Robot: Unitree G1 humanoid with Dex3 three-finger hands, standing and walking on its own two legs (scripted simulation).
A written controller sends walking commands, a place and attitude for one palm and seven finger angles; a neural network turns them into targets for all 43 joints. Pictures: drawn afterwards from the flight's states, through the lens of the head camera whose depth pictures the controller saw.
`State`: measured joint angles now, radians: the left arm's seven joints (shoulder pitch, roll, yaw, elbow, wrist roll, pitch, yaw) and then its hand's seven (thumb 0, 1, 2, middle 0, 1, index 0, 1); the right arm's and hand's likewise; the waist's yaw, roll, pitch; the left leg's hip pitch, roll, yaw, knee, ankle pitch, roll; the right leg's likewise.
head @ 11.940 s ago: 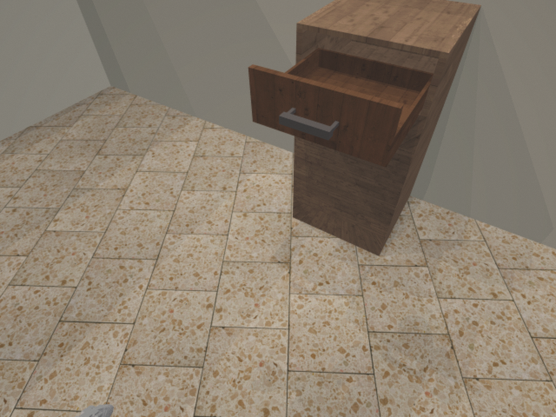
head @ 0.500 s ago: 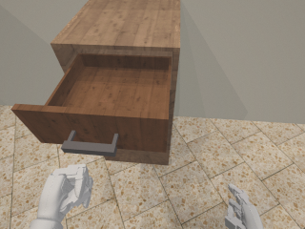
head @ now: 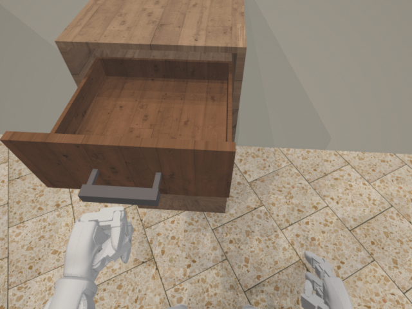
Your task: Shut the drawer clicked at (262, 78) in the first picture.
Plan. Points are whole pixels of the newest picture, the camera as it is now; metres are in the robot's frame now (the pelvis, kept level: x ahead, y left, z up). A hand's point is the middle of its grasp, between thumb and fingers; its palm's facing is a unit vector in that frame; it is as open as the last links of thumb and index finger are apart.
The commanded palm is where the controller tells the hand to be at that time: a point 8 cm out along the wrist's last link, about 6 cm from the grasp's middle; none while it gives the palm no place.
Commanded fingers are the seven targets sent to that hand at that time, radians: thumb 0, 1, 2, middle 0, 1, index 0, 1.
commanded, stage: bring the fist close to the handle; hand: left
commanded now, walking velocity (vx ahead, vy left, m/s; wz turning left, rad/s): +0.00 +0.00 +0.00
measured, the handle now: (123, 185) +0.32 +0.17 +0.07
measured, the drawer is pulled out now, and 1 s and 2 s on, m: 0.29 0.26 0.13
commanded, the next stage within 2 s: push the drawer shut in 0.20 s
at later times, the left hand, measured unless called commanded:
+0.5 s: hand (137, 237) +0.24 +0.13 +0.06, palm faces -0.04 -1.00 -0.05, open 3.3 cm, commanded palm +0.22 +0.19 +0.07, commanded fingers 0.00 0.90 0.90 -1.40 -1.60 -1.40 -1.60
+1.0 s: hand (141, 215) +0.27 +0.13 +0.06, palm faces -0.02 -1.00 -0.07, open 2.9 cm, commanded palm +0.28 +0.18 +0.07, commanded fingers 0.00 0.90 0.90 -1.40 -1.60 -1.40 -1.60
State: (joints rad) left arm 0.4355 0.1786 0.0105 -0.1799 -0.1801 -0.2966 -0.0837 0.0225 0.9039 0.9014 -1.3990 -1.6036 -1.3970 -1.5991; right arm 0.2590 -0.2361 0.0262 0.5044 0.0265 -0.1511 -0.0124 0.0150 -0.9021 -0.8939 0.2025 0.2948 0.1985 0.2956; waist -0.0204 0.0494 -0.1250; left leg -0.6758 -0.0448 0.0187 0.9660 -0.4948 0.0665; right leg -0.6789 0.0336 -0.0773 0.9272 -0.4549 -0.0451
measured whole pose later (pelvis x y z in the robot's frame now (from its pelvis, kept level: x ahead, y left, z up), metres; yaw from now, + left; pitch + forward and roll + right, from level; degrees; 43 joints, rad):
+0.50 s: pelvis +0.00 +0.00 +0.00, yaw +1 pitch +12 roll -2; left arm 0.36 0.19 -0.01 -0.13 -0.16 -0.25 -0.07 0.02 0.90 0.90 -1.40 -1.60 -1.40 -1.60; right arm 0.25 -0.25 0.04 0.47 0.03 -0.11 -0.02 0.01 -0.90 -0.89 0.20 0.29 0.20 0.30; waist -0.03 0.05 -0.12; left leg -0.70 -0.04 0.01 0.99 -0.50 0.06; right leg -0.70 0.03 -0.09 0.95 -0.47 -0.05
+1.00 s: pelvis -0.02 -0.02 +0.00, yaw +2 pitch +11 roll -1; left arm 0.05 0.22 0.01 0.13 -0.18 -0.28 -0.06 -0.04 0.85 1.00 -1.40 -1.60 -1.40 -1.60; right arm 0.21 -0.26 0.05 0.57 0.04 -0.11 -0.04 0.01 -0.90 -0.89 0.20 0.29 0.20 0.30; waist -0.02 0.05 -0.09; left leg -0.71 -0.05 -0.02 0.97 -0.46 0.05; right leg -0.70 0.03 -0.12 0.93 -0.43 -0.07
